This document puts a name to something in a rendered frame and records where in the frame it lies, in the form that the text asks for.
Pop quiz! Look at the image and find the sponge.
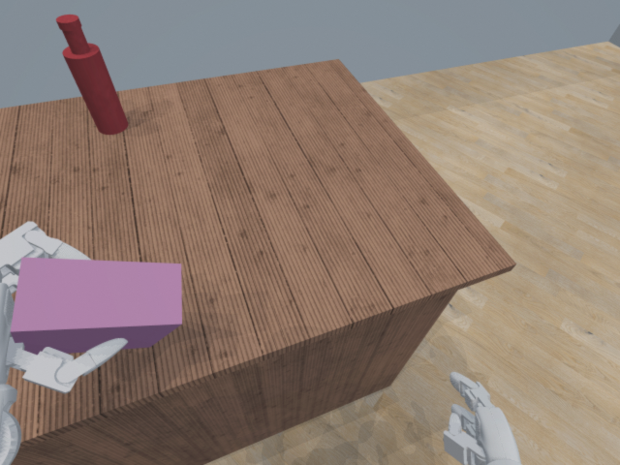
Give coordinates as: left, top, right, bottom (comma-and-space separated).
11, 257, 182, 355

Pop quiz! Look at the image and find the table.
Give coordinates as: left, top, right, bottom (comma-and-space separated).
0, 59, 516, 465

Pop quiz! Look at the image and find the left robot hand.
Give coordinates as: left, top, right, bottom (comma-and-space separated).
0, 222, 128, 394

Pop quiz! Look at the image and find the left robot forearm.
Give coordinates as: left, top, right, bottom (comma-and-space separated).
0, 384, 21, 465

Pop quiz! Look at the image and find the right robot hand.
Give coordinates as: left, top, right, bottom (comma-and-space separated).
444, 372, 521, 465

